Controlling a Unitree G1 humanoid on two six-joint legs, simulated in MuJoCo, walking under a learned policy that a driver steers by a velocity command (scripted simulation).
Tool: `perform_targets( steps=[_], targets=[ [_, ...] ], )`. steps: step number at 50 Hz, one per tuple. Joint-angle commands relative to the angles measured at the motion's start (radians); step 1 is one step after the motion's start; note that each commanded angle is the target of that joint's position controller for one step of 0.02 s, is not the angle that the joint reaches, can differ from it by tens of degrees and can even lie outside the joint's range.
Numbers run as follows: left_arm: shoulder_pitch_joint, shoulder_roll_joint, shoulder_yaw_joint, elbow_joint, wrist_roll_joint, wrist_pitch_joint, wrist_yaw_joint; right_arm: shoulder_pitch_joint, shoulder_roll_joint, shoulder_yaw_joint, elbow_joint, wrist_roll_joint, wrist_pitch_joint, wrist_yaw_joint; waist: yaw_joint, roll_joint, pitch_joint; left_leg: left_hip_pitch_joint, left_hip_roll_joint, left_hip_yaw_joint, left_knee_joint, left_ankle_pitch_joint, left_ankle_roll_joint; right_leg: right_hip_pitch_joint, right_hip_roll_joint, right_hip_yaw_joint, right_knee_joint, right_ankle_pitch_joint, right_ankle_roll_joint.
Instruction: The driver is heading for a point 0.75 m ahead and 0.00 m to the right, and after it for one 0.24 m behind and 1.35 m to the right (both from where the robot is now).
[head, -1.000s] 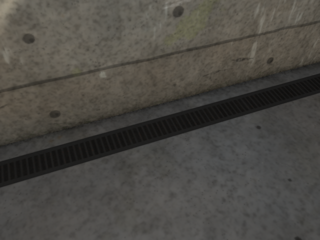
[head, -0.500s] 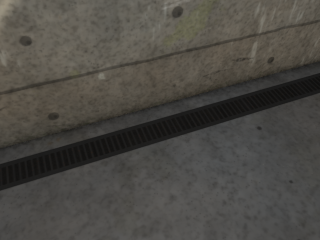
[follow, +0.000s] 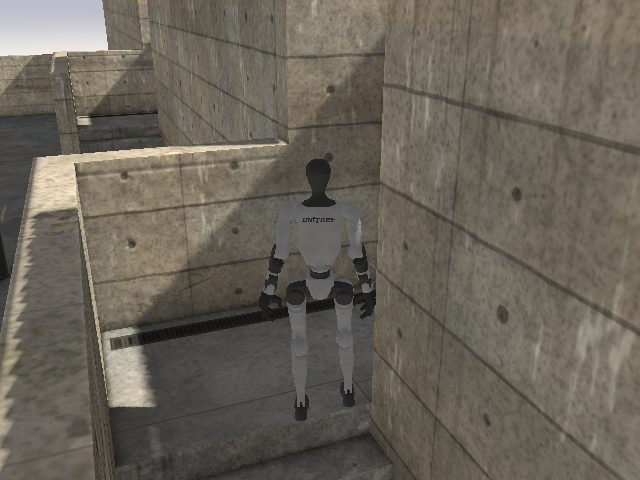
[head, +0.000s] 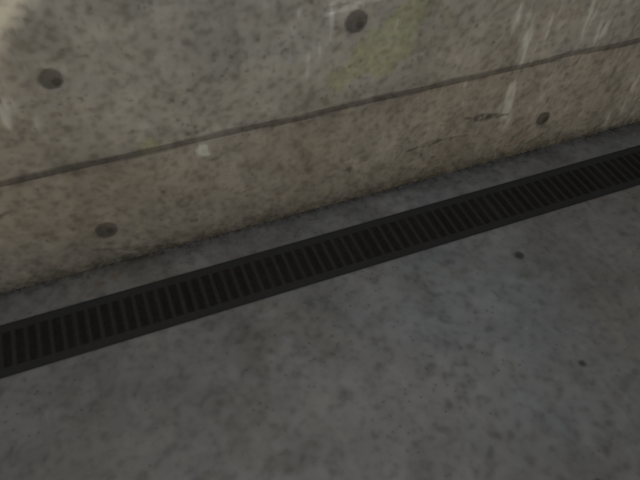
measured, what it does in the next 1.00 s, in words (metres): steps on the spot: right foot, then left foot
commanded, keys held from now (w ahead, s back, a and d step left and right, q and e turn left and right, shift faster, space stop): w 0.32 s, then no key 0.68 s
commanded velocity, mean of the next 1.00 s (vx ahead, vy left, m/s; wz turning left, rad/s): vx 0.11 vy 0.00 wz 0.00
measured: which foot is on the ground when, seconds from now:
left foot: down 0.00-0.62, up 0.64-0.84, down 0.86-1.00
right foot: down 0.00-0.34, up 0.36-0.58, down 0.60-1.00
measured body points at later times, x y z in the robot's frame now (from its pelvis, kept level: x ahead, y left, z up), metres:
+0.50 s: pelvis +0.02 -0.02 +0.00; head +0.04 -0.02 +0.45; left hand +0.09 +0.23 -0.14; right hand +0.01 -0.23 -0.15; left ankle -0.06 +0.10 -0.74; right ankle +0.04 -0.16 -0.65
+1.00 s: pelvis +0.09 -0.03 -0.01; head +0.10 -0.02 +0.44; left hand +0.19 +0.19 -0.14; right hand +0.15 -0.27 -0.15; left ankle +0.07 +0.10 -0.74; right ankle +0.10 -0.15 -0.74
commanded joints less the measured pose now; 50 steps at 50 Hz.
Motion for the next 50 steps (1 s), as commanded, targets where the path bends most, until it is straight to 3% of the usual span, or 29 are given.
perform_targets(
  steps=[1, 16, 17, 18, 19, 20, 21, 22, 23, 24, 25, 27, 28, 29, 30, 31, 32, 33, 34, 35, 37, 38, 39, 41, 44, 45, 46, 47, 50],
  targets=[
    [0.089, 0.103, 0.019, -0.012, 0.0, -0.004, 0.003, 0.09, -0.091, -0.019, -0.022, 0.0, -0.005, -0.002, 0.0, 0.029, 0.053, -0.215, 0.104, -0.057, -0.116, 0.131, 0.003, 0.159, -0.054, 0.044, -0.01, 0.151, -0.077],
    [0.099, 0.103, 0.02, -0.01, -0.001, -0.005, 0.002, 0.099, -0.092, -0.02, -0.029, 0.0, -0.005, -0.001, -0.001, 0.028, 0.054, -0.207, 0.105, -0.057, -0.116, 0.143, 0.002, 0.155, -0.055, 0.04, -0.01, 0.157, -0.072],
    [-0.142, -0.063, -0.042, -0.167, 0.126, -0.013, -0.073, 0.135, -0.105, -0.029, 0.026, -0.098, -0.04, 0.071, -0.049, 0.171, 0.079, -0.08, 0.189, -0.184, -0.051, -0.444, 0.204, -0.284, -0.002, 0.002, 0.16, -0.427, -0.109],
    [-0.243, -0.078, -0.056, -0.217, 0.162, -0.024, -0.096, 0.225, -0.115, -0.034, 0.065, -0.101, -0.074, 0.085, -0.123, 0.238, 0.151, 0.025, 0.385, -0.45, -0.158, -0.499, 0.321, -0.635, 0.004, -0.042, 0.421, -0.24, -0.067],
    [-0.195, -0.018, -0.048, -0.205, 0.136, -0.041, -0.093, 0.152, -0.093, -0.015, 0.027, -0.102, -0.098, 0.085, -0.1, 0.186, 0.141, -0.025, 0.459, -0.586, -0.212, -0.477, 0.339, -0.779, -0.007, 0.075, 0.717, -0.196, -0.098],
    [-0.086, 0.056, -0.028, -0.176, 0.098, -0.063, -0.084, 0.029, -0.082, -0.003, -0.013, -0.082, -0.122, 0.09, -0.022, 0.15, 0.071, -0.075, 0.434, -0.53, -0.218, -0.444, 0.325, -0.766, 0.008, 0.091, 0.866, -0.176, -0.122],
    [-0.013, 0.101, -0.009, -0.154, 0.082, -0.083, -0.08, 0.02, -0.095, 0.001, -0.003, -0.063, -0.14, 0.089, 0.001, 0.138, 0.042, -0.077, 0.37, -0.446, -0.224, -0.352, 0.311, -0.744, 0.029, 0.09, 0.956, -0.131, -0.124],
    [-0.061, 0.11, -0.008, -0.171, 0.092, -0.084, -0.088, -0.013, -0.08, 0.016, 0.001, -0.054, -0.139, 0.081, 0.015, 0.116, 0.042, -0.085, 0.329, -0.342, -0.242, -0.222, 0.267, -0.703, 0.013, 0.034, 0.947, -0.125, -0.105],
    [-0.105, 0.076, -0.02, -0.196, 0.09, -0.077, -0.1, -0.084, -0.08, 0.024, -0.019, -0.048, -0.138, 0.068, 0.036, 0.078, 0.015, -0.102, 0.283, -0.246, -0.241, -0.114, 0.222, -0.623, -0.015, -0.032, 0.831, -0.124, -0.079],
    [-0.151, 0.05, -0.029, -0.218, 0.076, -0.073, -0.108, -0.151, -0.102, 0.023, -0.046, -0.041, -0.139, 0.061, 0.032, 0.089, 0.002, -0.175, 0.226, -0.15, -0.241, -0.017, 0.185, -0.475, -0.026, -0.082, 0.691, -0.144, -0.043],
    [-0.116, 0.011, -0.039, -0.234, 0.038, -0.069, -0.108, -0.205, -0.096, 0.027, -0.067, -0.026, -0.137, 0.063, 0.037, 0.145, -0.032, -0.26, 0.159, -0.052, -0.201, 0.155, 0.158, -0.282, -0.021, -0.111, 0.542, -0.181, -0.007],
    [-0.151, -0.022, -0.062, -0.243, 0.026, -0.068, -0.12, -0.127, -0.172, 0.005, -0.01, -0.026, -0.125, 0.07, 0.019, 0.121, -0.021, -0.225, 0.179, -0.062, -0.1, 0.345, 0.158, -0.196, -0.006, -0.123, 0.309, -0.107, 0.012],
    [-0.075, 0.006, -0.063, -0.217, 0.007, -0.08, -0.119, -0.145, -0.209, -0.007, 0.0, -0.023, -0.116, 0.085, 0.048, 0.079, -0.037, -0.179, 0.188, -0.072, -0.022, 0.415, 0.159, -0.139, 0.016, -0.145, 0.136, 0.07, 0.003],
    [-0.016, 0.037, -0.058, -0.188, -0.006, -0.101, -0.109, -0.102, -0.196, -0.009, 0.014, -0.002, -0.111, 0.102, 0.035, 0.05, -0.087, -0.157, 0.164, -0.075, 0.074, 0.44, 0.146, -0.034, 0.047, -0.151, -0.014, 0.192, -0.017],
    [0.031, 0.102, -0.036, -0.199, 0.018, -0.121, -0.089, 0.007, -0.116, 0.008, 0.086, -0.018, -0.126, 0.11, 0.047, -0.001, -0.158, -0.17, 0.143, -0.069, 0.175, 0.383, 0.081, 0.129, -0.009, -0.082, -0.019, 0.283, -0.091],
    [0.182, 0.206, -0.026, -0.17, 0.048, -0.124, -0.055, 0.129, 0.057, 0.059, 0.065, -0.022, -0.132, 0.126, 0.009, -0.207, -0.353, -0.293, 0.069, -0.011, 0.351, -0.049, -0.035, 0.46, -0.247, 0.139, 0.142, 1.007, -0.315],
    [0.244, 0.084, -0.079, -0.15, 0.023, -0.121, -0.09, 0.112, 0.077, 0.067, 0.02, -0.017, -0.144, 0.126, 0.015, -0.269, -0.456, -0.433, 0.013, -0.046, 0.506, -0.34, -0.116, 0.563, -0.442, 0.514, 0.062, 0.95, -0.453],
    [0.23, 0.114, -0.052, -0.123, 0.029, -0.118, -0.094, -0.18, -0.023, 0.029, -0.046, -0.002, -0.128, 0.116, 0.083, -0.184, -0.236, -0.572, 0.059, -0.041, 0.718, -0.442, -0.12, 0.409, -0.368, 0.408, 0.033, 0.818, -0.369],
    [0.152, 0.149, -0.038, -0.14, 0.005, -0.118, -0.097, -0.196, -0.018, 0.038, -0.064, -0.012, -0.111, 0.11, 0.061, -0.177, -0.232, -0.6, 0.087, -0.038, 0.873, -0.46, -0.118, 0.309, -0.312, 0.301, 0.028, 0.688, -0.302],
    [0.026, 0.11, -0.045, -0.193, -0.009, -0.118, -0.09, -0.149, -0.048, 0.032, -0.04, -0.017, -0.101, 0.106, 0.017, -0.103, -0.226, -0.554, 0.138, -0.056, 0.916, -0.436, -0.124, 0.199, -0.282, 0.228, 0.021, 0.698, -0.263],
    [-0.14, 0.033, -0.075, -0.259, -0.023, -0.123, -0.09, -0.117, -0.022, 0.048, -0.043, -0.02, -0.103, 0.099, -0.058, -0.023, -0.133, -0.425, 0.192, -0.07, 0.836, -0.366, -0.144, -0.038, -0.224, 0.108, -0.031, 0.674, -0.223],
    [-0.207, 0.017, -0.087, -0.284, -0.027, -0.128, -0.092, -0.112, -0.011, 0.056, -0.05, -0.01, -0.104, 0.104, -0.096, -0.01, -0.14, -0.364, 0.201, -0.054, 0.732, -0.342, -0.162, -0.092, -0.175, 0.048, -0.027, 0.634, -0.198],
    [-0.233, 0.045, -0.086, -0.287, -0.026, -0.127, -0.092, -0.083, -0.005, 0.063, -0.046, 0.007, -0.102, 0.119, -0.129, 0.007, -0.144, -0.278, 0.209, -0.011, 0.561, -0.255, -0.18, -0.142, -0.121, -0.017, -0.025, 0.546, -0.165],
    [-0.155, 0.099, -0.069, -0.248, -0.033, -0.109, -0.12, -0.09, -0.043, 0.065, -0.002, 0.041, -0.098, 0.154, -0.103, 0.037, -0.081, -0.172, 0.147, 0.084, 0.27, 0.106, -0.195, -0.18, -0.055, -0.023, -0.015, 0.233, -0.136],
    [-0.014, 0.035, -0.076, -0.208, -0.032, -0.092, -0.172, -0.117, -0.102, 0.065, -0.041, 0.008, -0.093, 0.144, -0.051, 0.024, -0.058, -0.223, 0.171, 0.036, 0.172, 0.135, -0.107, -0.098, -0.084, 0.084, -0.006, -0.254, -0.095],
    [0.022, 0.064, -0.062, -0.257, 0.036, -0.066, -0.115, -0.063, -0.172, 0.026, -0.052, 0.013, -0.04, 0.079, 0.008, -0.075, -0.164, -0.129, 0.217, -0.069, 0.087, 0.129, -0.016, 0.028, 0.0, -0.019, -0.014, -0.287, -0.119],
    [0.0, 0.001, -0.075, -0.265, 0.048, -0.053, -0.084, -0.197, -0.215, 0.013, -0.066, 0.023, -0.011, 0.056, 0.043, 0.056, -0.067, -0.215, 0.198, -0.067, 0.043, 0.023, 0.008, 0.045, 0.014, -0.046, -0.017, -0.184, -0.108],
    [-0.046, 0.029, -0.07, -0.281, 0.04, -0.044, -0.061, -0.267, -0.182, 0.014, -0.098, 0.014, -0.001, 0.045, 0.027, 0.075, 0.008, -0.265, 0.18, -0.057, 0.019, -0.004, -0.002, 0.048, 0.006, -0.041, -0.017, -0.131, -0.104],
    [-0.027, 0.058, -0.049, -0.276, 0.017, -0.045, -0.025, -0.191, -0.109, 0.022, -0.091, 0.006, -0.009, 0.019, 0.006, 0.085, 0.022, -0.205, 0.151, -0.02, 0.024, 0.129, -0.035, 0.093, -0.013, -0.029, -0.046, -0.027, -0.083]
  ],
)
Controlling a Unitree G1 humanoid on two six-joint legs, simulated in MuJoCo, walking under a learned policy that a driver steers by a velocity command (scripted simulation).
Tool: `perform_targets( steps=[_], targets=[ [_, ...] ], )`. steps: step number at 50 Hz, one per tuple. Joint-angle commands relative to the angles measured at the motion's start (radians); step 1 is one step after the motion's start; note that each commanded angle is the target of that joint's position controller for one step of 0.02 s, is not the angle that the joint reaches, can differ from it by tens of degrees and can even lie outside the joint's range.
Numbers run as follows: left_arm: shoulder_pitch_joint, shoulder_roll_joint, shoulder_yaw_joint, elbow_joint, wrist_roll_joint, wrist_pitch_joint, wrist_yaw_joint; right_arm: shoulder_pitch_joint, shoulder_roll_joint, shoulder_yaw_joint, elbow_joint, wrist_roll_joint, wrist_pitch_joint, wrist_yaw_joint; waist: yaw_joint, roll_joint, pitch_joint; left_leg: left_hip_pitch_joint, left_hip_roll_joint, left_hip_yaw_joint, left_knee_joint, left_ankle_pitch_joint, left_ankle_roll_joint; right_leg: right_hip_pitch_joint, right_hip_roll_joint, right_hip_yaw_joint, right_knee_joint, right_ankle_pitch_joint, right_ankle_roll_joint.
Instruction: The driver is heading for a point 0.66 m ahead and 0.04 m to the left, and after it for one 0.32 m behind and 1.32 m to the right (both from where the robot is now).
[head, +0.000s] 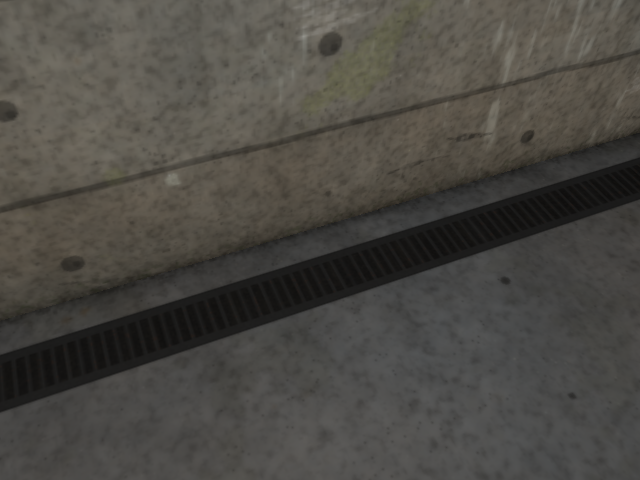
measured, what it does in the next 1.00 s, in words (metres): lifts its right foot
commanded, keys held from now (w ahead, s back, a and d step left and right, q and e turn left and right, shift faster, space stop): no key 0.70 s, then w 0.30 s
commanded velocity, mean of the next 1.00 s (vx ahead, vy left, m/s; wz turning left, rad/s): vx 0.07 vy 0.00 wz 0.00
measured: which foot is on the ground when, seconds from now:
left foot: down 0.00-1.00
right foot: down 0.00-0.76, up 0.78-1.00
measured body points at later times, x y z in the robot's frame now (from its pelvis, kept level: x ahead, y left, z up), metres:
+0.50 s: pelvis +0.02 +0.03 +0.01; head +0.03 +0.04 +0.46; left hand +0.09 +0.28 -0.13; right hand +0.11 -0.22 -0.12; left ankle -0.02 +0.13 -0.73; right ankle +0.01 -0.12 -0.73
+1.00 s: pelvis +0.07 +0.00 +0.01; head +0.08 -0.01 +0.46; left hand +0.18 +0.25 -0.10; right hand +0.11 -0.25 -0.14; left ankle -0.02 +0.13 -0.73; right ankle +0.06 -0.14 -0.71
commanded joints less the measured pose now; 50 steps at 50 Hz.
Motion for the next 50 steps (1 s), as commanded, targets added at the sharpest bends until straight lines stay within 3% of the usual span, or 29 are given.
perform_targets(
  steps=[1, 3, 12, 13, 15, 18, 35, 36, 37, 38, 39, 40, 41, 42, 44, 46, 47, 48, 49, 50],
  targets=[
    [0.039, 0.084, 0.028, -0.061, 0.003, -0.003, 0.03, -0.035, -0.095, -0.034, -0.079, 0.013, -0.017, -0.039, 0.022, 0.061, 0.032, -0.018, 0.008, -0.05, -0.155, 0.17, 0.041, 0.081, -0.057, 0.087, -0.131, 0.067, -0.035],
    [0.044, 0.076, 0.03, -0.064, 0.001, -0.008, 0.025, 0.005, -0.09, -0.038, -0.078, 0.011, -0.022, -0.043, 0.013, 0.031, 0.017, 0.012, 0.008, -0.054, -0.16, 0.206, 0.044, 0.101, -0.06, 0.084, -0.138, 0.093, -0.035],
    [0.06, 0.095, 0.042, -0.074, -0.006, -0.017, 0.014, 0.032, -0.118, -0.057, -0.133, 0.004, -0.005, -0.037, 0.009, 0.014, -0.001, 0.098, 0.005, -0.058, -0.172, 0.363, 0.057, 0.131, -0.082, 0.075, -0.137, 0.211, -0.014],
    [0.058, 0.13, 0.053, -0.073, -0.023, -0.019, 0.018, 0.048, -0.135, -0.061, -0.13, 0.003, -0.009, -0.053, 0.003, -0.013, 0.017, 0.083, 0.006, -0.061, -0.169, 0.371, 0.06, 0.127, -0.073, 0.068, -0.119, 0.239, -0.008],
    [0.074, 0.113, 0.05, -0.071, -0.016, -0.014, 0.018, 0.057, -0.137, -0.06, -0.129, -0.005, -0.016, -0.054, 0.007, 0.0, 0.0, 0.094, 0.0, -0.057, -0.163, 0.409, 0.065, 0.126, -0.078, 0.067, -0.101, 0.247, -0.004],
    [0.08, 0.113, 0.052, -0.073, -0.011, -0.004, 0.023, 0.043, -0.129, -0.062, -0.136, 0.003, -0.017, -0.052, 0.014, 0.01, -0.008, 0.118, 0.0, -0.062, -0.164, 0.466, 0.066, 0.104, -0.08, 0.061, -0.096, 0.222, 0.01],
    [0.107, 0.124, 0.056, -0.052, -0.012, 0.002, 0.035, 0.034, -0.11, -0.062, -0.149, -0.001, -0.012, -0.05, 0.021, -0.005, 0.024, 0.099, -0.016, -0.065, -0.204, 0.363, 0.079, 0.072, -0.097, 0.068, -0.114, 0.122, 0.033],
    [0.12, 0.121, 0.057, -0.043, -0.014, 0.004, 0.037, 0.057, -0.11, -0.064, -0.141, 0.0, -0.01, -0.052, 0.015, -0.001, 0.004, 0.114, -0.023, -0.064, -0.212, 0.254, 0.088, 0.066, -0.082, 0.051, -0.1, 0.041, 0.03],
    [0.12, 0.091, 0.041, -0.032, -0.014, 0.012, -0.01, 0.087, -0.168, -0.083, -0.094, 0.001, -0.03, 0.017, 0.002, 0.063, 0.14, 0.083, -0.033, -0.056, -0.303, -0.129, 0.08, -0.056, -0.078, 0.021, -0.131, -0.15, 0.023],
    [0.076, 0.155, 0.064, -0.06, 0.0, 0.015, -0.027, 0.108, -0.22, -0.11, -0.091, -0.031, -0.039, 0.032, -0.038, 0.067, 0.181, 0.073, 0.018, -0.148, -0.368, -0.338, 0.136, -0.126, -0.039, -0.013, -0.059, -0.252, 0.01],
    [0.042, 0.16, 0.072, -0.081, 0.022, 0.013, -0.03, 0.147, -0.248, -0.127, -0.081, -0.041, -0.054, 0.029, -0.063, 0.11, 0.165, 0.142, 0.115, -0.276, -0.425, -0.434, 0.208, -0.225, -0.028, -0.033, 0.051, -0.25, 0.011],
    [0.004, 0.13, 0.066, -0.109, 0.042, -0.001, -0.02, 0.175, -0.244, -0.129, -0.076, -0.041, -0.073, 0.007, -0.089, 0.157, 0.154, 0.176, 0.237, -0.414, -0.464, -0.443, 0.278, -0.302, -0.055, 0.015, 0.2, -0.232, -0.001],
    [-0.069, 0.118, 0.06, -0.137, 0.053, -0.019, -0.007, 0.152, -0.19, -0.107, -0.093, -0.061, -0.102, -0.02, -0.106, 0.159, 0.141, 0.192, 0.318, -0.503, -0.5, -0.382, 0.324, -0.417, -0.093, 0.105, 0.402, -0.273, -0.022],
    [-0.094, 0.13, 0.066, -0.151, 0.045, -0.036, 0.001, 0.092, -0.144, -0.083, -0.115, -0.065, -0.13, -0.038, -0.077, 0.151, 0.076, 0.19, 0.32, -0.495, -0.488, -0.301, 0.339, -0.452, -0.093, 0.152, 0.625, -0.293, -0.041],
    [0.01, 0.105, 0.066, -0.119, 0.058, -0.045, -0.006, -0.001, -0.107, -0.06, -0.144, -0.071, -0.151, -0.035, -0.003, 0.089, 0.047, 0.129, 0.229, -0.324, -0.471, -0.192, 0.311, -0.418, -0.07, 0.174, 0.807, -0.236, -0.075],
    [0.043, 0.081, 0.058, -0.128, 0.062, -0.025, -0.016, -0.074, -0.096, -0.044, -0.162, -0.069, -0.153, -0.035, 0.051, 0.013, 0.05, 0.121, 0.15, -0.197, -0.466, -0.098, 0.242, -0.363, -0.102, 0.133, 0.611, -0.186, -0.059],
    [0.03, 0.051, 0.047, -0.146, 0.07, -0.015, -0.018, -0.131, -0.125, -0.049, -0.183, -0.04, -0.15, -0.03, 0.072, 0.004, 0.064, 0.022, 0.102, -0.119, -0.44, -0.05, 0.202, -0.226, -0.105, 0.081, 0.438, -0.271, -0.022],
    [-0.008, 0.041, 0.034, -0.159, 0.055, -0.013, -0.022, -0.115, -0.175, -0.064, -0.18, -0.021, -0.131, -0.029, 0.037, 0.032, 0.041, 0.031, 0.076, -0.092, -0.394, 0.016, 0.203, -0.147, -0.091, 0.06, 0.259, -0.336, 0.019],
    [0.0, 0.041, 0.033, -0.154, 0.037, -0.019, -0.028, -0.079, -0.216, -0.076, -0.169, -0.016, -0.106, -0.02, 0.034, 0.027, 0.039, 0.041, 0.072, -0.085, -0.346, 0.016, 0.212, -0.08, -0.063, 0.014, 0.103, -0.229, 0.037],
    [0.02, 0.039, 0.029, -0.121, 0.035, -0.027, -0.039, 0.007, -0.26, -0.095, -0.132, -0.019, -0.08, 0.003, 0.019, 0.005, 0.068, 0.018, 0.114, -0.117, -0.318, -0.088, 0.238, -0.004, -0.048, 0.0, -0.029, -0.014, 0.023]
  ],
)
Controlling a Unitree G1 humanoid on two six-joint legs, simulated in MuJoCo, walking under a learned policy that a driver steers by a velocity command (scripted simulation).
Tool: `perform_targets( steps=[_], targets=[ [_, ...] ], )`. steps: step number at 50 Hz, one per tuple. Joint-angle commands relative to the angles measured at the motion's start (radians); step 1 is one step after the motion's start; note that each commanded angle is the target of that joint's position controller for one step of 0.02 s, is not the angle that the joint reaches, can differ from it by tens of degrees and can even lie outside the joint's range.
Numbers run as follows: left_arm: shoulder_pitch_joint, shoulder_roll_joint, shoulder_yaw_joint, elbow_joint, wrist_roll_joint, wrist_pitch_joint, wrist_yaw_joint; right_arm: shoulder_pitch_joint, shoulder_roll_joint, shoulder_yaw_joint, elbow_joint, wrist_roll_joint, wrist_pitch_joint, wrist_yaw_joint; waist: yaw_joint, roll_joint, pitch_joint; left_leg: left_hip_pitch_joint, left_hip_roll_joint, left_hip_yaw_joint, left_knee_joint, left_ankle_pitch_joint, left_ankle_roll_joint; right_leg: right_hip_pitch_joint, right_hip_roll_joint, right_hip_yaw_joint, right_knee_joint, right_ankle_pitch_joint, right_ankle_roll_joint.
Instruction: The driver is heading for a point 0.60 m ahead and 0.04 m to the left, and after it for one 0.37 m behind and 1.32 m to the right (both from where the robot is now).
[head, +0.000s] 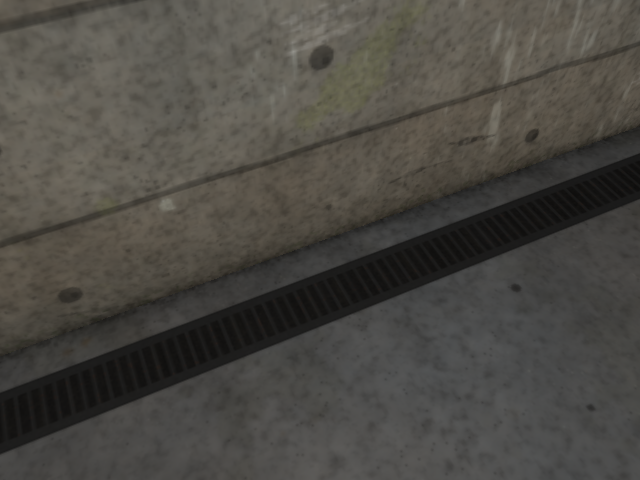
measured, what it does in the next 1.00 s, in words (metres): walks ahead: right foot, then left foot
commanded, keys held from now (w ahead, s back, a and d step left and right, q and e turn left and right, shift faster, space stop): w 0.68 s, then e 0.32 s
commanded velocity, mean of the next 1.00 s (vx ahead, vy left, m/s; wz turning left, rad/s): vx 0.39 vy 0.00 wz -0.09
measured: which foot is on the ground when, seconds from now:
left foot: down 0.00-0.04, up 0.06-0.44, down 0.46-0.90, up 0.92-1.00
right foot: up 0.00-0.02, down 0.04-0.48, up 0.50-0.88, down 0.90-1.00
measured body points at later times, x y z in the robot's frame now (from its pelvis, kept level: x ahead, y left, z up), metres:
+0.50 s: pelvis +0.25 +0.01 -0.02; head +0.28 +0.01 +0.43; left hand +0.21 +0.26 -0.16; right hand +0.49 -0.21 -0.09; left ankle +0.33 +0.11 -0.74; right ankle +0.04 -0.14 -0.70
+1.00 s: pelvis +0.51 -0.01 -0.02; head +0.56 -0.03 +0.43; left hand +0.72 +0.23 -0.10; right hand +0.59 -0.29 -0.15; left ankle +0.39 +0.14 -0.65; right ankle +0.64 -0.11 -0.74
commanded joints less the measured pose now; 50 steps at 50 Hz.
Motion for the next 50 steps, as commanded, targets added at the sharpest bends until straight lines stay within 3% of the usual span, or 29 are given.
perform_targets(
  steps=[1, 2, 3, 4, 5, 8, 10, 14, 19, 20, 21, 22, 23, 24, 25, 26, 28, 31, 33, 37, 40, 42, 44, 45, 46, 47, 48, 49, 50],
  targets=[
    [0.094, 0.032, -0.001, 0.005, -0.017, -0.033, -0.013, -0.017, -0.203, -0.047, -0.048, -0.013, 0.032, 0.043, 0.064, 0.006, 0.114, -0.199, 0.213, -0.188, 0.004, -0.147, 0.2, 0.244, 0.045, -0.046, -0.356, 0.283, 0.01],
    [0.208, 0.1, 0.024, 0.043, 0.0, -0.053, -0.002, 0.021, -0.118, -0.029, -0.025, -0.049, 0.021, 0.058, 0.103, -0.039, 0.047, -0.256, 0.174, -0.152, 0.191, -0.094, 0.181, 0.387, 0.037, -0.009, -0.3, 0.266, -0.029],
    [0.405, 0.233, 0.049, 0.06, 0.014, -0.069, 0.018, 0.042, 0.013, 0.009, -0.077, -0.05, -0.008, 0.079, 0.138, -0.222, -0.143, -0.468, 0.012, 0.006, 0.549, -0.172, 0.105, 0.658, -0.216, 0.395, -0.305, 0.348, -0.276],
    [0.532, 0.272, 0.039, 0.078, 0.02, -0.079, 0.007, -0.103, 0.009, 0.012, -0.155, -0.046, -0.041, 0.095, 0.228, -0.333, -0.127, -0.74, -0.116, -0.127, 0.8, -0.337, 0.068, 0.724, -0.377, 0.871, -0.532, 0.286, -0.464],
    [0.42, 0.214, 0.028, 0.098, 0.023, -0.094, -0.011, -0.284, -0.04, -0.003, -0.188, -0.007, -0.053, 0.083, 0.227, -0.234, 0.062, -0.951, -0.056, -0.192, 1.029, -0.263, 0.111, 0.635, -0.349, 0.678, -0.532, 0.192, -0.385],
    [0.151, 0.046, -0.041, 0.05, -0.02, -0.067, -0.031, -0.25, -0.078, -0.011, -0.172, -0.064, -0.031, 0.056, 0.08, -0.07, 0.056, -0.788, 0.085, -0.114, 1.1, -0.095, 0.149, 0.311, -0.263, 0.329, -0.577, 0.317, -0.286],
    [0.103, 0.019, -0.059, 0.027, -0.007, -0.052, -0.014, -0.266, -0.023, 0.012, -0.187, -0.043, -0.023, 0.06, 0.057, -0.074, 0.05, -0.785, 0.128, -0.11, 0.986, 0.014, 0.129, 0.312, -0.225, 0.252, -0.658, 0.302, -0.261],
    [0.124, 0.091, -0.059, 0.018, 0.002, -0.043, -0.03, -0.378, -0.025, 0.02, -0.217, -0.014, -0.02, 0.072, 0.07, -0.072, 0.039, -0.453, 0.065, 0.033, 0.516, 0.232, 0.053, 0.109, -0.064, 0.013, -0.723, 0.42, -0.203],
    [0.275, 0.177, -0.034, 0.107, -0.009, -0.039, -0.049, -0.422, -0.077, 0.022, -0.251, -0.025, 0.006, 0.078, 0.084, -0.087, 0.089, -0.571, 0.022, 0.005, 0.248, 0.26, 0.069, 0.492, -0.227, 0.092, -0.622, 0.608, -0.215],
    [0.27, 0.186, -0.036, 0.116, 0.005, -0.04, -0.043, -0.417, -0.082, 0.018, -0.256, -0.017, 0.006, 0.074, 0.055, -0.11, 0.071, -0.459, -0.011, 0.03, 0.227, 0.322, 0.091, 0.464, -0.217, 0.069, -0.593, 0.767, -0.204],
    [0.25, 0.143, -0.027, 0.141, -0.101, -0.031, -0.004, -0.362, -0.128, -0.009, -0.261, 0.095, 0.002, 0.076, 0.016, -0.088, 0.054, -0.391, -0.045, 0.07, 0.224, 0.188, 0.11, 0.494, -0.14, -0.01, -0.454, 1.052, -0.138],
    [0.238, 0.149, -0.035, 0.126, -0.082, -0.033, 0.019, -0.204, -0.17, -0.027, -0.221, 0.096, 0.004, 0.053, -0.045, -0.176, -0.066, -0.127, -0.042, 0.055, 0.248, 0.2, 0.125, 0.402, -0.1, -0.038, -0.307, 1.156, -0.12],
    [0.184, 0.14, -0.041, 0.098, -0.062, -0.044, 0.028, 0.01, -0.246, -0.055, -0.186, 0.075, 0.015, 0.026, -0.143, -0.118, -0.202, 0.189, 0.095, -0.108, 0.294, 0.282, 0.181, 0.19, -0.061, -0.052, -0.071, 0.956, -0.085],
    [0.245, 0.042, -0.068, 0.066, -0.049, -0.068, 0.023, 0.147, -0.364, -0.077, -0.16, 0.031, 0.026, 0.016, -0.123, 0.222, -0.355, 0.507, 0.358, -0.544, 0.185, 0.214, 0.327, -0.139, 0.108, -0.053, 0.332, 0.324, 0.006],
    [0.226, 0.031, -0.073, 0.068, -0.074, -0.1, 0.015, 0.128, -0.307, -0.058, -0.155, 0.023, 0.032, 0.023, -0.104, 0.302, -0.411, 0.543, 0.427, -0.85, -0.015, 0.183, 0.391, -0.309, 0.153, 0.102, 0.549, -0.123, 0.027],
    [0.127, 0.132, -0.044, 0.066, -0.106, -0.105, 0.009, 0.075, -0.21, -0.037, -0.147, 0.016, 0.037, 0.021, -0.098, 0.213, -0.222, 0.406, 0.377, -0.657, -0.011, 0.261, 0.341, -0.408, 0.082, 0.095, 0.635, -0.074, 0.012],
    [-0.005, 0.119, -0.046, 0.027, -0.086, -0.092, 0.013, -0.043, -0.141, -0.019, -0.155, 0.038, 0.025, 0.03, -0.033, 0.026, -0.062, 0.098, 0.301, -0.382, -0.059, 0.352, 0.26, -0.364, -0.019, 0.051, 0.537, 0.067, -0.02],
    [0.007, 0.041, -0.055, 0.009, -0.067, -0.066, -0.002, -0.066, -0.131, -0.016, -0.129, 0.03, 0.025, 0.02, 0.052, 0.108, 0.065, -0.129, 0.244, -0.288, -0.205, 0.194, 0.239, -0.316, -0.077, 0.041, 0.461, 0.147, -0.027],
    [-0.049, 0.053, -0.051, -0.016, -0.068, -0.064, -0.007, -0.062, -0.129, -0.011, -0.132, 0.019, 0.026, 0.015, 0.067, 0.047, 0.095, -0.187, 0.209, -0.203, -0.244, 0.279, 0.233, -0.33, -0.071, 0.026, 0.346, 0.262, -0.021],
    [-0.205, 0.031, -0.061, -0.047, -0.038, -0.078, -0.031, -0.003, -0.178, -0.019, -0.123, 0.03, 0.012, -0.011, 0.047, 0.04, 0.056, -0.232, 0.146, -0.019, -0.214, 0.504, 0.172, -0.118, 0.006, -0.024, -0.031, 0.632, -0.008],
    [-0.282, 0.1, -0.033, -0.067, -0.05, -0.069, -0.039, 0.014, -0.227, -0.032, -0.117, 0.019, -0.019, 0.003, 0.028, 0.074, 0.065, -0.169, 0.153, 0.015, -0.212, 0.489, 0.124, -0.01, 0.048, 0.006, -0.197, 0.724, -0.011],
    [-0.243, 0.121, -0.02, -0.063, -0.054, -0.068, -0.041, -0.002, -0.221, -0.038, -0.112, 0.044, -0.011, 0.005, 0.042, 0.114, 0.043, -0.044, 0.145, 0.025, -0.128, 0.521, 0.088, -0.015, 0.06, 0.027, -0.239, 0.662, -0.027],
    [-0.11, 0.16, 0.002, -0.03, -0.061, -0.075, -0.044, -0.034, -0.232, -0.048, -0.127, 0.022, 0.024, -0.012, 0.104, 0.089, -0.04, 0.055, 0.147, 0.032, 0.105, 0.663, 0.053, 0.052, 0.091, 0.008, -0.276, 0.566, -0.06],
    [0.02, 0.202, 0.023, 0.009, -0.059, -0.076, -0.038, -0.033, -0.215, -0.042, -0.144, 0.007, 0.04, -0.015, 0.144, 0.019, -0.091, 0.024, 0.088, 0.048, 0.336, 0.696, 0.011, 0.183, 0.118, 0.003, -0.364, 0.657, -0.083],
    [0.107, 0.316, 0.054, 0.0, -0.039, -0.089, -0.032, 0.081, -0.138, -0.009, -0.164, -0.002, 0.028, -0.014, 0.102, -0.205, -0.216, -0.373, -0.001, 0.034, 0.696, 0.249, -0.052, 0.607, -0.084, 0.251, -0.244, 1.116, -0.212],
    [0.041, 0.332, 0.047, -0.038, -0.021, -0.077, -0.017, 0.187, -0.038, 0.044, -0.149, -0.012, 0.016, -0.001, 0.052, -0.349, -0.387, -0.664, -0.115, -0.088, 1.016, -0.375, -0.085, 0.845, -0.288, 0.564, -0.278, 1.249, -0.397],
    [-0.004, 0.261, 0.04, -0.086, -0.013, -0.062, 0.001, 0.131, -0.177, 0.018, -0.134, 0.009, 0.002, 0.008, 0.109, -0.189, -0.495, -0.644, -0.073, -0.216, 1.12, -0.274, -0.057, 0.777, -0.255, 0.577, -0.344, 1.055, -0.38],
    [-0.113, 0.222, 0.031, -0.116, -0.031, -0.041, 0.013, 0.032, -0.216, 0.007, -0.154, 0.013, 0.007, 0.001, 0.087, -0.096, -0.394, -0.649, -0.028, -0.221, 1.08, -0.183, -0.043, 0.625, -0.209, 0.505, -0.377, 0.855, -0.31],
    [-0.162, 0.192, 0.021, -0.117, -0.056, -0.021, 0.027, -0.003, -0.178, 0.015, -0.16, 0.006, 0.026, -0.019, 0.059, -0.014, -0.277, -0.652, 0.005, -0.207, 1.036, -0.126, -0.062, 0.468, -0.196, 0.462, -0.407, 0.727, -0.269]
  ],
)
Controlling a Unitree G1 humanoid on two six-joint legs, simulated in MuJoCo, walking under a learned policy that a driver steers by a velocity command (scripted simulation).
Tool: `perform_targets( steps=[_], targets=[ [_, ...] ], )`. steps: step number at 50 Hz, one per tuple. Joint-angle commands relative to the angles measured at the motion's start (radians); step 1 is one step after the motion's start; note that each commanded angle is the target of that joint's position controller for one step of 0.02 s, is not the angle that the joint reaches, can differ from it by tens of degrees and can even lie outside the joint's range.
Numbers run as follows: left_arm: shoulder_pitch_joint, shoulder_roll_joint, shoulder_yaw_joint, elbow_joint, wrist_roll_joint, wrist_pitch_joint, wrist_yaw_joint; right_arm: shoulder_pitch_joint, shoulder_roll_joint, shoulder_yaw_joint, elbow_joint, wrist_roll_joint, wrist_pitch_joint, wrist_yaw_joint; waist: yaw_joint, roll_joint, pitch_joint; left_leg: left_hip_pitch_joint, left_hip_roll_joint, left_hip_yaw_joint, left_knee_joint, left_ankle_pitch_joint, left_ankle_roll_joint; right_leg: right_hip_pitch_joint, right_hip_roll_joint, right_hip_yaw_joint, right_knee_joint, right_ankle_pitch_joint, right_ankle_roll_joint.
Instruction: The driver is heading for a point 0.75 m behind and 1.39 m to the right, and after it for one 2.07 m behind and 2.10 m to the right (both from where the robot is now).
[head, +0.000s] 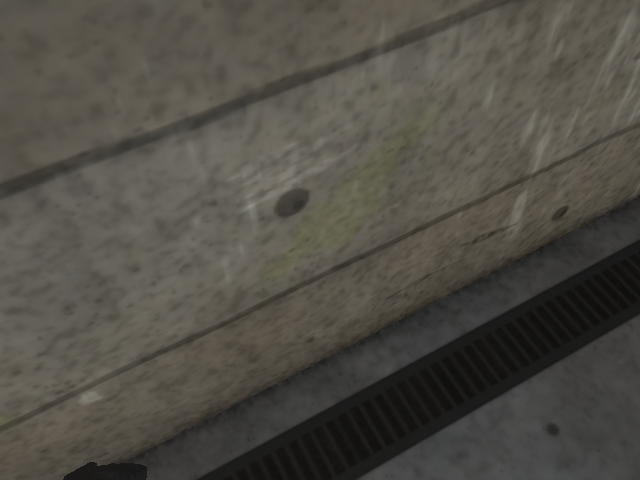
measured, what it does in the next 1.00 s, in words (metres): steps on the spot, turning right: left foot, then right foot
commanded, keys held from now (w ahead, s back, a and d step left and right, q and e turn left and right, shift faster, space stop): e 1.00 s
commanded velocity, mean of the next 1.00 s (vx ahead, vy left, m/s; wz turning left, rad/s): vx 0.02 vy -0.01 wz -0.56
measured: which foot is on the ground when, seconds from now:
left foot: up 0.00-0.32, down 0.34-0.76, up 0.78-1.00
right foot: down 0.00-0.34, up 0.36-0.74, down 0.76-1.00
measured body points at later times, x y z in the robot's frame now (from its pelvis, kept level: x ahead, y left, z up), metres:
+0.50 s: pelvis +0.05 +0.07 +0.01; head +0.08 +0.09 +0.46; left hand +0.31 +0.29 -0.08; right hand +0.06 -0.24 -0.08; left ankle +0.12 +0.17 -0.72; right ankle +0.03 -0.08 -0.63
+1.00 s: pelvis +0.00 +0.03 +0.02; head +0.02 -0.01 +0.46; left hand +0.30 +0.16 -0.05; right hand -0.07 -0.28 -0.10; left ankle +0.10 +0.16 -0.63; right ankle -0.03 -0.05 -0.72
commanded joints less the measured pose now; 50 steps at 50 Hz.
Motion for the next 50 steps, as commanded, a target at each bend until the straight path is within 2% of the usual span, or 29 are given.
perform_targets(
  steps=[1, 3, 4, 6, 9, 10, 12, 14, 15, 16, 17, 18, 19, 20, 21, 23, 25, 28, 32, 35, 37, 38, 39, 40, 41, 43, 44, 46, 50],
  targets=[
    [0.009, 0.13, 0.042, -0.087, -0.035, 0.04, 0.04, 0.062, -0.095, -0.011, -0.065, -0.012, 0.024, -0.033, 0.006, -0.013, -0.286, -0.286, 0.073, -0.084, 0.108, 0.085, -0.021, 0.437, -0.315, 0.393, -0.145, 0.176, -0.195],
    [-0.031, 0.151, 0.051, -0.091, -0.024, 0.072, 0.042, 0.04, -0.058, -0.005, -0.087, -0.006, 0.06, -0.053, -0.034, -0.081, -0.202, -0.163, 0.044, -0.024, -0.05, 0.098, -0.035, 0.204, -0.219, 0.298, -0.191, 0.053, -0.15],
    [-0.033, 0.161, 0.058, -0.095, -0.024, 0.074, 0.038, 0.048, -0.065, -0.008, -0.08, -0.002, 0.065, -0.062, -0.035, -0.105, -0.187, -0.122, 0.034, -0.004, -0.079, 0.111, -0.04, 0.141, -0.186, 0.261, -0.191, 0.057, -0.145],
    [-0.026, 0.177, 0.063, -0.101, -0.015, 0.072, 0.043, 0.063, -0.072, -0.011, -0.064, 0.007, 0.081, -0.089, -0.027, -0.121, -0.196, -0.133, 0.011, -0.023, -0.112, 0.121, -0.068, 0.147, -0.211, 0.288, -0.153, 0.231, -0.133],
    [-0.061, 0.167, 0.059, -0.128, -0.014, 0.097, 0.055, 0.055, -0.076, -0.012, -0.048, 0.01, 0.082, -0.086, -0.027, -0.141, -0.251, -0.123, 0.011, -0.047, -0.164, 0.187, -0.072, 0.162, -0.2, 0.313, -0.12, 0.098, -0.117],
    [-0.068, 0.175, 0.064, -0.132, -0.01, 0.104, 0.058, 0.049, -0.09, -0.014, -0.04, 0.0, 0.081, -0.074, -0.018, -0.138, -0.262, -0.101, 0.011, -0.055, -0.21, 0.211, -0.081, 0.159, -0.194, 0.331, -0.11, 0.014, -0.114],
    [-0.07, 0.177, 0.069, -0.132, -0.017, 0.118, 0.063, 0.002, -0.094, -0.015, -0.049, 0.005, 0.062, -0.054, -0.005, -0.176, -0.231, -0.034, 0.013, -0.032, -0.348, 0.246, -0.075, 0.118, -0.167, 0.347, -0.124, -0.202, -0.093],
    [-0.07, 0.17, 0.068, -0.14, -0.007, 0.125, 0.066, 0.018, -0.107, -0.019, -0.038, 0.011, 0.058, -0.061, 0.004, -0.225, -0.215, 0.016, 0.023, -0.04, -0.444, 0.23, -0.055, 0.142, -0.185, 0.411, -0.122, -0.218, -0.096],
    [-0.07, 0.155, 0.065, -0.144, -0.014, 0.127, 0.066, 0.043, -0.116, -0.023, -0.026, 0.016, 0.054, -0.061, -0.009, -0.225, -0.197, 0.056, 0.032, -0.038, -0.541, 0.251, -0.035, 0.141, -0.176, 0.431, -0.109, -0.256, -0.078],
    [-0.049, 0.135, 0.061, -0.137, -0.027, 0.128, 0.068, 0.066, -0.135, -0.032, -0.018, 0.014, 0.049, -0.059, -0.024, -0.216, -0.171, 0.114, 0.052, -0.04, -0.654, 0.254, -0.008, 0.115, -0.139, 0.427, -0.075, -0.341, -0.044],
    [0.008, 0.096, 0.048, -0.137, -0.023, 0.141, 0.062, 0.1, -0.191, -0.043, -0.014, -0.023, 0.044, -0.051, -0.014, -0.081, -0.18, 0.194, 0.216, -0.168, -0.801, 0.182, 0.06, 0.055, -0.056, 0.321, 0.127, -0.459, 0.004],
    [0.038, 0.07, 0.047, -0.176, -0.021, 0.127, 0.045, 0.022, -0.293, -0.072, -0.022, -0.055, 0.056, -0.052, 0.058, 0.285, -0.112, 0.171, 0.405, -0.456, -0.898, 0.294, 0.221, -0.148, 0.101, 0.118, 0.375, -0.591, 0.063],
    [-0.014, 0.192, 0.074, -0.173, 0.008, 0.113, 0.04, 0.015, -0.216, -0.058, -0.05, -0.072, 0.041, -0.04, 0.001, 0.259, -0.125, 0.109, 0.455, -0.499, -0.924, 0.33, 0.294, -0.169, 0.025, 0.166, 0.63, -0.551, 0.099],
    [0.016, 0.224, 0.091, -0.158, -0.004, 0.116, 0.034, -0.037, -0.179, -0.051, -0.06, -0.05, 0.032, -0.041, 0.03, 0.195, -0.134, 0.1, 0.396, -0.386, -0.9, 0.346, 0.256, -0.142, 0.006, 0.167, 0.729, -0.48, 0.1],
    [0.041, 0.202, 0.09, -0.139, -0.011, 0.132, 0.03, -0.069, -0.166, -0.051, -0.069, -0.029, 0.027, -0.045, 0.047, 0.145, -0.129, 0.113, 0.338, -0.285, -0.875, 0.354, 0.209, -0.145, -0.004, 0.141, 0.791, -0.422, 0.115],
    [0.039, 0.144, 0.068, -0.146, -0.003, 0.154, 0.027, -0.082, -0.121, -0.035, -0.09, -0.002, 0.047, -0.064, 0.032, 0.097, -0.09, 0.114, 0.282, -0.164, -0.856, 0.384, 0.194, -0.151, -0.001, 0.106, 0.854, -0.346, 0.134],
    [-0.017, 0.102, 0.052, -0.188, -0.015, 0.144, 0.026, -0.019, -0.122, -0.031, -0.091, -0.011, 0.07, -0.079, -0.005, 0.107, -0.084, 0.182, 0.254, -0.087, -0.861, 0.404, 0.2, -0.183, -0.014, 0.036, 0.768, -0.304, 0.151],
    [-0.084, 0.072, 0.038, -0.241, -0.023, 0.131, 0.021, 0.079, -0.16, -0.045, -0.09, -0.022, 0.088, -0.087, -0.065, 0.143, -0.115, 0.317, 0.31, -0.09, -0.854, 0.463, 0.234, -0.195, -0.048, 0.014, 0.621, -0.341, 0.172],
    [-0.052, 0.084, 0.037, -0.262, -0.025, 0.13, -0.002, 0.044, -0.23, -0.078, -0.119, -0.013, 0.088, -0.078, -0.05, 0.17, -0.137, 0.247, 0.35, -0.052, -0.857, 0.386, 0.218, -0.01, -0.084, -0.038, 0.418, -0.381, 0.137],
    [0.018, 0.106, 0.044, -0.24, -0.017, 0.145, -0.018, 0.013, -0.235, -0.087, -0.135, -0.002, 0.088, -0.058, -0.032, 0.204, -0.129, 0.167, 0.345, 0.0, -0.828, 0.346, 0.176, 0.149, -0.057, -0.105, 0.223, -0.345, 0.069],
    [0.106, 0.112, 0.055, -0.192, -0.019, 0.144, -0.018, 0.039, -0.207, -0.082, -0.124, 0.0, 0.096, -0.062, -0.008, 0.168, -0.148, 0.112, 0.318, 0.059, -0.743, 0.334, 0.11, 0.294, -0.005, -0.148, 0.022, -0.25, 0.01],
    [0.158, 0.129, 0.066, -0.172, -0.027, 0.149, -0.01, 0.089, -0.167, -0.073, -0.104, -0.005, 0.092, -0.056, 0.005, 0.088, -0.151, 0.018, 0.287, 0.123, -0.618, 0.272, 0.047, 0.414, -0.016, -0.088, -0.071, -0.192, -0.023],
    [0.223, 0.219, 0.085, -0.159, -0.033, 0.15, 0.009, 0.102, -0.102, -0.055, -0.122, -0.04, 0.079, -0.035, 0.0, -0.208, -0.129, -0.294, 0.18, 0.209, -0.275, -0.041, -0.056, 0.595, -0.244, 0.236, -0.101, 0.15, -0.12],
    [0.2, 0.318, 0.101, -0.199, 0.019, 0.134, 0.014, -0.001, -0.109, -0.056, -0.192, -0.04, 0.062, -0.036, 0.035, -0.291, -0.193, -0.429, 0.091, 0.053, -0.067, -0.145, -0.092, 0.482, -0.423, 0.515, -0.129, 0.171, -0.32],
    [0.136, 0.279, 0.088, -0.217, 0.03, 0.11, 0.012, -0.055, -0.157, -0.063, -0.185, -0.018, 0.064, -0.039, 0.035, -0.18, -0.173, -0.424, 0.093, -0.029, 0.06, -0.086, -0.087, 0.436, -0.402, 0.476, -0.159, 0.128, -0.318],
    [0.023, 0.202, 0.064, -0.234, -0.006, 0.095, 0.021, -0.003, -0.185, -0.077, -0.13, -0.021, 0.083, -0.056, -0.03, -0.087, -0.131, -0.406, 0.109, -0.05, 0.072, 0.093, -0.085, 0.363, -0.292, 0.325, -0.132, 0.049, -0.197],
    [0.001, 0.19, 0.057, -0.238, -0.019, 0.09, 0.02, 0.014, -0.184, -0.078, -0.133, -0.025, 0.091, -0.056, -0.044, -0.101, -0.114, -0.373, 0.107, -0.049, 0.058, 0.151, -0.096, 0.317, -0.266, 0.298, -0.12, 0.042, -0.175],
    [0.023, 0.184, 0.05, -0.231, -0.01, 0.096, 0.03, 0.035, -0.172, -0.077, -0.131, -0.031, 0.086, -0.042, -0.042, -0.122, -0.141, -0.303, 0.079, -0.026, 0.09, 0.209, -0.103, 0.269, -0.228, 0.277, -0.119, 0.051, -0.183],
    [0.064, 0.182, 0.053, -0.208, -0.015, 0.101, 0.045, 0.015, -0.136, -0.059, -0.152, -0.013, 0.083, -0.033, -0.022, -0.135, -0.13, -0.293, 0.055, -0.041, -0.091, 0.174, -0.097, 0.32, -0.219, 0.338, -0.109, 0.02, -0.188]
  ],
)
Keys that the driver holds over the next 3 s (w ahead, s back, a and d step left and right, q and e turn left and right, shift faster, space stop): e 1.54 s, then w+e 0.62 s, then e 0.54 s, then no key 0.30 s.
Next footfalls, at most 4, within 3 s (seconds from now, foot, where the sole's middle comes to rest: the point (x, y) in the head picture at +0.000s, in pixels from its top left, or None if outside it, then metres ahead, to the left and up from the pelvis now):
0.34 left None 0.16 0.16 -0.76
0.76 right None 0.00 -0.07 -0.76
1.24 left None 0.14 0.11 -0.76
1.60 right None -0.08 -0.08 -0.76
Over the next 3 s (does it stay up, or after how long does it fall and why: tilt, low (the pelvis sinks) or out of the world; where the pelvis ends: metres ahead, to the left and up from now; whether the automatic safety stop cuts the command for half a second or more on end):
stays up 0.13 -0.36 0.01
